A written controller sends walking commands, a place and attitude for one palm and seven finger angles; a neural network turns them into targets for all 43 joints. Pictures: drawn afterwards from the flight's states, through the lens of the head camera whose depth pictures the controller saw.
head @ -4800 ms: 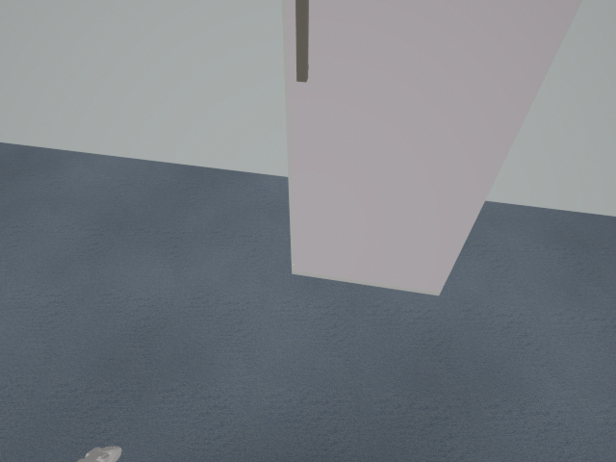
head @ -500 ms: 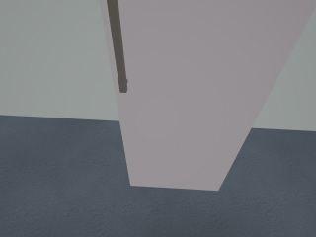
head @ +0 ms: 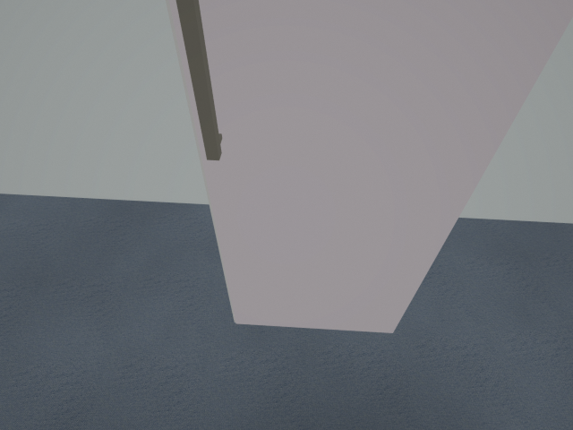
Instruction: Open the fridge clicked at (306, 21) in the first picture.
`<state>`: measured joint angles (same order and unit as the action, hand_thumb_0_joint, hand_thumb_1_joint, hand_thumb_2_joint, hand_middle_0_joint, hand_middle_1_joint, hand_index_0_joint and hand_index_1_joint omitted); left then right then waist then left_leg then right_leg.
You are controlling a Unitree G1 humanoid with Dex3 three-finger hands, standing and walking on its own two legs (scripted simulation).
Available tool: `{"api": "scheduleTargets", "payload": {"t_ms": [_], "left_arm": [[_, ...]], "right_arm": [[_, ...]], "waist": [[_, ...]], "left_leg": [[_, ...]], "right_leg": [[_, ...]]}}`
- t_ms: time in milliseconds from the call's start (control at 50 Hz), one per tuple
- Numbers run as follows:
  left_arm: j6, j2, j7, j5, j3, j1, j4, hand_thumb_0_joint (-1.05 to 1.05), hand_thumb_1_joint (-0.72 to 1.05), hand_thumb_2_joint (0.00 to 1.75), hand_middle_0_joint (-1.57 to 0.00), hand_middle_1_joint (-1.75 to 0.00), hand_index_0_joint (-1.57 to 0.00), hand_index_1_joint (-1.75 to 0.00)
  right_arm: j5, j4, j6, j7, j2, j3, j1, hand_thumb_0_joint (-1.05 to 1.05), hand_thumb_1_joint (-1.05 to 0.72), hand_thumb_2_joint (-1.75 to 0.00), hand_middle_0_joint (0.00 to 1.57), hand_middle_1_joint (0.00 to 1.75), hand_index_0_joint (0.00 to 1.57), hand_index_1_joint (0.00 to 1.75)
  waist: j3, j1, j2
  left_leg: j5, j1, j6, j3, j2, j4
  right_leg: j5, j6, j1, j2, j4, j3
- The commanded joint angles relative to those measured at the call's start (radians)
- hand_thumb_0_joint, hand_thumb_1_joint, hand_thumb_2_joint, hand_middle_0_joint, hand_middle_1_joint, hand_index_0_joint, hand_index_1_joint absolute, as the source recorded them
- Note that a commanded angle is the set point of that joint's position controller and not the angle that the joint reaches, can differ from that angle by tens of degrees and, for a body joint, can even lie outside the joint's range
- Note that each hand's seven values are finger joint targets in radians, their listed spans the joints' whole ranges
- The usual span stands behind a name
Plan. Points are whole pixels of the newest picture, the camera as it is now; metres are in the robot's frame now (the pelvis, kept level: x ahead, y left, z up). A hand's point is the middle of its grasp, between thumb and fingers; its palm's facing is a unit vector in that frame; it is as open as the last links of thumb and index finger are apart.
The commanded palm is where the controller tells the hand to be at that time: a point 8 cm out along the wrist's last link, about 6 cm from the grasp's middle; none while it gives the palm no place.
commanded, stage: look again from close up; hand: left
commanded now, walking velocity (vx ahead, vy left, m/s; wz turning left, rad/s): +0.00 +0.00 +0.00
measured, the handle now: (200, 52) +0.55 +0.16 +0.27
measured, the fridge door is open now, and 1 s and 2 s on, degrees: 0 0 0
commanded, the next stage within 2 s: none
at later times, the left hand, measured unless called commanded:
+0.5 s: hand out of the picture +0.06 +0.22 -0.16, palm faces -0.01 -0.96 -0.30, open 7.4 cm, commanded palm none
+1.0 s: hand out of the picture +0.05 +0.22 -0.16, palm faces -0.01 -0.96 -0.29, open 7.4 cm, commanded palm none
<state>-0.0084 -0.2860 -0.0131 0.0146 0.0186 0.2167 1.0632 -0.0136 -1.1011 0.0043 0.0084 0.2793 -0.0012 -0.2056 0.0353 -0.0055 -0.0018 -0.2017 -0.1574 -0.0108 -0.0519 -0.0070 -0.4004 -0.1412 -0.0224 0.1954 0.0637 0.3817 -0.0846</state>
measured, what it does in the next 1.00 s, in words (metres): stands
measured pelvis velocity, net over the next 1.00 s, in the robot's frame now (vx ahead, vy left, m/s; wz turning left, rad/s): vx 0.01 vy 0.00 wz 0.01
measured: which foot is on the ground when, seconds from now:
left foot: down 0.00-1.00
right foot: down 0.00-1.00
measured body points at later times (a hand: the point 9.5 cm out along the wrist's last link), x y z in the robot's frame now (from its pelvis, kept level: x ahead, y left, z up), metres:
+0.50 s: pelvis +0.01 +0.00 +0.00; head +0.00 +0.00 +0.45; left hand +0.06 +0.27 -0.14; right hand +0.07 -0.28 -0.14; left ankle +0.01 +0.11 -0.74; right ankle +0.04 -0.13 -0.74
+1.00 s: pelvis +0.01 +0.00 +0.00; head +0.01 +0.00 +0.45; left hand +0.05 +0.27 -0.14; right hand +0.06 -0.27 -0.14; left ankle +0.01 +0.11 -0.74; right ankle +0.04 -0.13 -0.74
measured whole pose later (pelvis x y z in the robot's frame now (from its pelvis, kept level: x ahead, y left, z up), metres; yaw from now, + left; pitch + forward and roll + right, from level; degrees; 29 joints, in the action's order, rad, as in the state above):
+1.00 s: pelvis +0.01 +0.00 +0.00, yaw +0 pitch -3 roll +0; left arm -0.01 -0.27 -0.02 0.01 0.01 0.22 1.09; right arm -0.01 -1.13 0.01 0.00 0.27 -0.01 -0.20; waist 0.03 0.00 0.00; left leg -0.19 -0.11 0.00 -0.04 -0.01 -0.34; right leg -0.14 -0.02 0.15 0.06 0.33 -0.09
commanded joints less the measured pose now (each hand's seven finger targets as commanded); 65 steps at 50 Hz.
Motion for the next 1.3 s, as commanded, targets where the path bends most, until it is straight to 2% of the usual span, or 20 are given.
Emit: {"api": "scheduleTargets", "payload": {"t_ms": [0, 100, 260, 380, 560, 660, 720, 800, 880, 960, 1080, 1120, 1280], "left_arm": [[-0.024, -0.174, -0.016, 0.003, -0.044, -0.005, -0.052, 0.0, 0.9, 0.9, -0.2, -0.3, -0.2, -0.3], [-0.025, -0.166, -0.016, 0.004, -0.046, -0.007, -0.05, 0.0, 0.9, 0.9, -0.2, -0.3, -0.2, -0.3], [-0.023, -0.161, -0.015, 0.003, -0.047, -0.01, -0.044, 0.0, 0.9, 0.9, -0.2, -0.3, -0.2, -0.3], [-0.026, -0.167, -0.015, 0.004, -0.047, -0.011, -0.041, 0.0, 0.9, 0.9, -0.2, -0.3, -0.2, -0.3], [-0.022, -0.167, -0.012, 0.003, -0.046, -0.008, -0.032, 0.0, 0.9, 0.9, -0.2, -0.3, -0.2, -0.3], [-0.022, -0.166, -0.013, 0.002, -0.045, 0.0, -0.026, 0.0, 0.9, 0.9, -0.2, -0.3, -0.2, -0.3], [-0.023, -0.164, -0.014, 0.002, -0.045, 0.0, -0.026, 0.0, 0.9, 0.9, -0.2, -0.3, -0.2, -0.3], [-0.021, -0.158, -0.014, 0.002, -0.044, 0.002, -0.022, 0.0, 0.9, 0.9, -0.2, -0.3, -0.2, -0.3], [-0.023, -0.153, -0.015, 0.002, -0.044, 0.009, -0.019, 0.0, 0.9, 0.9, -0.2, -0.3, -0.2, -0.3], [-0.022, -0.149, -0.014, 0.002, -0.042, 0.009, -0.016, 0.0, 0.9, 0.9, -0.2, -0.3, -0.2, -0.3], [-0.025, -0.145, -0.015, 0.002, -0.043, 0.019, -0.015, 0.0, 0.9, 0.9, -0.2, -0.3, -0.2, -0.3], [-0.024, -0.143, -0.015, 0.002, -0.043, 0.01, -0.016, 0.0, 0.9, 0.9, -0.2, -0.3, -0.2, -0.3], [-0.024, -0.137, -0.015, 0.003, -0.044, 0.016, -0.013, 0.0, 0.9, 0.9, -0.2, -0.3, -0.2, -0.3]], "right_arm": [[0.006, 0.054, 0.022, -0.011, 0.178, 0.039, 0.028, 0.0, -0.9, -0.9, 0.2, 0.3, 0.2, 0.3], [0.006, 0.051, 0.023, -0.012, 0.17, 0.039, 0.032, 0.0, -0.9, -0.9, 0.2, 0.3, 0.2, 0.3], [0.005, 0.047, 0.02, -0.013, 0.167, 0.037, 0.042, 0.0, -0.9, -0.9, 0.2, 0.3, 0.2, 0.3], [0.005, 0.046, 0.022, -0.014, 0.172, 0.036, 0.043, 0.0, -0.9, -0.9, 0.2, 0.3, 0.2, 0.3], [0.005, 0.041, 0.019, -0.014, 0.175, 0.032, 0.043, 0.0, -0.9, -0.9, 0.2, 0.3, 0.2, 0.3], [0.005, 0.037, 0.019, -0.014, 0.174, 0.031, 0.038, 0.0, -0.9, -0.9, 0.2, 0.3, 0.2, 0.3], [0.005, 0.035, 0.021, -0.015, 0.174, 0.029, 0.034, 0.0, -0.9, -0.9, 0.2, 0.3, 0.2, 0.3], [0.005, 0.032, 0.02, -0.016, 0.169, 0.027, 0.03, 0.0, -0.9, -0.9, 0.2, 0.3, 0.2, 0.3], [0.005, 0.029, 0.021, -0.016, 0.162, 0.027, 0.021, 0.0, -0.9, -0.9, 0.2, 0.3, 0.2, 0.3], [0.005, 0.026, 0.019, -0.016, 0.158, 0.027, 0.025, 0.0, -0.9, -0.9, 0.2, 0.3, 0.2, 0.3], [0.005, 0.024, 0.022, -0.018, 0.152, 0.026, 0.018, 0.0, -0.9, -0.9, 0.2, 0.3, 0.2, 0.3], [0.005, 0.022, 0.021, -0.018, 0.153, 0.027, 0.019, 0.0, -0.9, -0.9, 0.2, 0.3, 0.2, 0.3], [0.005, 0.023, 0.022, -0.019, 0.145, 0.026, 0.014, 0.0, -0.9, -0.9, 0.2, 0.3, 0.2, 0.3]], "waist": [[-0.012, 0.004, 0.004], [-0.027, 0.005, -0.002], [-0.012, 0.006, 0.007], [-0.027, 0.006, 0.011], [0.004, 0.005, 0.001], [-0.001, 0.006, 0.009], [-0.015, 0.006, -0.006], [0.008, 0.008, -0.005], [-0.016, 0.008, 0.005], [0.009, 0.008, 0.004], [-0.014, 0.009, 0.007], [0.005, 0.008, -0.001], [0.002, 0.01, 0.004]], "left_leg": [[0.017, -0.075, -0.006, 0.104, -0.106, 0.106], [0.055, -0.06, -0.005, 0.103, -0.11, 0.105], [0.024, -0.054, -0.002, 0.102, -0.108, 0.122], [0.076, -0.033, -0.003, 0.107, -0.113, 0.119], [0.008, -0.05, 0.002, 0.106, -0.107, 0.14], [0.018, -0.039, 0.001, 0.104, -0.108, 0.139], [0.047, -0.035, 0.001, 0.107, -0.113, 0.139], [0.03, -0.048, 0.002, 0.107, -0.112, 0.145], [0.058, -0.031, 0.0, 0.106, -0.115, 0.141], [0.032, -0.04, 0.002, 0.104, -0.11, 0.143], [0.077, -0.022, -0.001, 0.102, -0.114, 0.132], [0.058, -0.036, 0.002, 0.101, -0.114, 0.139], [0.07, -0.027, 0.0, 0.102, -0.115, 0.139]], "right_leg": [[-0.027, 0.038, -0.058, 0.087, -0.075, 0.112], [0.021, 0.036, -0.076, 0.086, -0.069, 0.104], [-0.013, 0.035, -0.072, 0.086, -0.09, 0.108], [0.04, 0.037, -0.088, 0.088, -0.089, 0.103], [-0.035, 0.033, -0.075, 0.087, -0.115, 0.11], [-0.03, 0.033, -0.075, 0.089, -0.117, 0.108], [0.009, 0.034, -0.092, 0.088, -0.107, 0.103], [-0.007, 0.032, -0.085, 0.085, -0.109, 0.103], [0.016, 0.035, -0.097, 0.086, -0.103, 0.1], [-0.01, 0.033, -0.079, 0.085, -0.111, 0.105], [0.037, 0.036, -0.093, 0.087, -0.105, 0.1], [0.02, 0.034, -0.088, 0.085, -0.107, 0.102], [0.033, 0.034, -0.091, 0.083, -0.105, 0.098]]}}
